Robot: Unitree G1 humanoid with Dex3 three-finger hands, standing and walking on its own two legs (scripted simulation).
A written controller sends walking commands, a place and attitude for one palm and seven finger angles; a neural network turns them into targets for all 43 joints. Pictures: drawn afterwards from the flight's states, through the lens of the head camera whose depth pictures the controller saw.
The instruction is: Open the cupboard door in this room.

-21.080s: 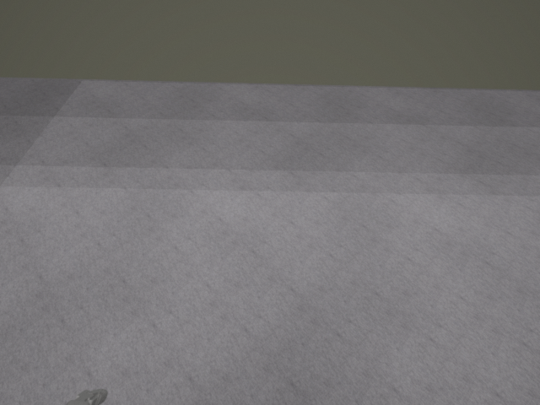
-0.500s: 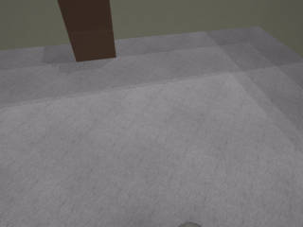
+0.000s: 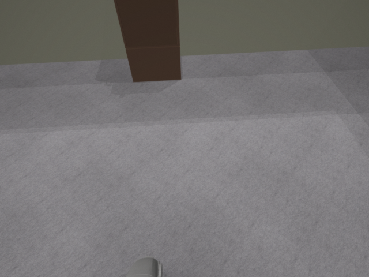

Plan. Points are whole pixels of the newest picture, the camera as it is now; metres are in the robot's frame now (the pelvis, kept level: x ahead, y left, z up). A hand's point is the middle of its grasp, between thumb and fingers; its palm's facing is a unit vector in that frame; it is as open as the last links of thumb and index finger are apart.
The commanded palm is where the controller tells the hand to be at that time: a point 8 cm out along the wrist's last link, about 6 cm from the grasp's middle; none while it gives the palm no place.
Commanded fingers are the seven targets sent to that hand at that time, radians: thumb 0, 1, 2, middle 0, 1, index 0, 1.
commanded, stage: turn or walk to find it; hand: left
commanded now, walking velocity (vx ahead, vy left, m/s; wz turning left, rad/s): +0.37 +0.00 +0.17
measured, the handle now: out of the picture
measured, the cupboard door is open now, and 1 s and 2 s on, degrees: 0 0 0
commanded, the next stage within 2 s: stand and wait in 1.18 s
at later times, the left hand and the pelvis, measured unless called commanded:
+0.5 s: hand (113, 221) +0.28 +0.23 -0.17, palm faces +0.09 -0.98 -0.18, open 7.3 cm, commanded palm none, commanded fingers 0.00 0.90 0.90 -0.20 -0.30 -0.20 -0.30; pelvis +0.22 +0.04 +0.00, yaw +3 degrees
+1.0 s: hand (147, 177) +0.42 +0.15 -0.16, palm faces +0.17 -0.95 -0.25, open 7.2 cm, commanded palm none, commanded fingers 0.00 0.90 0.90 -0.20 -0.30 -0.20 -0.30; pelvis +0.43 -0.03 +0.00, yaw +8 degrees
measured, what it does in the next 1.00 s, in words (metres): walks ahead: left foot, then right foot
